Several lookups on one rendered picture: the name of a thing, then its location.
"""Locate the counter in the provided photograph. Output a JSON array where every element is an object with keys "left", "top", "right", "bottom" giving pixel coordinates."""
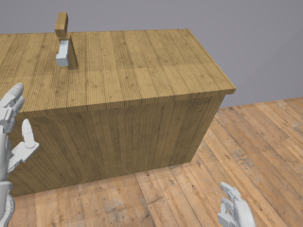
[{"left": 0, "top": 12, "right": 237, "bottom": 198}]

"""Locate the robot left hand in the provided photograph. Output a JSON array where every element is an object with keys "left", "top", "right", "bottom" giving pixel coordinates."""
[{"left": 0, "top": 82, "right": 40, "bottom": 182}]

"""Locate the robot right hand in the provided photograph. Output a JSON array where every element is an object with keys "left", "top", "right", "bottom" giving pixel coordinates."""
[{"left": 218, "top": 182, "right": 257, "bottom": 227}]

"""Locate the tap lever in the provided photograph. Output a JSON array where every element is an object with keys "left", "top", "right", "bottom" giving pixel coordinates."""
[{"left": 56, "top": 40, "right": 69, "bottom": 66}]

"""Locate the left robot forearm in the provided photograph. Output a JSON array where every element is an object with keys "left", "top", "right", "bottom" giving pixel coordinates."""
[{"left": 0, "top": 181, "right": 15, "bottom": 227}]

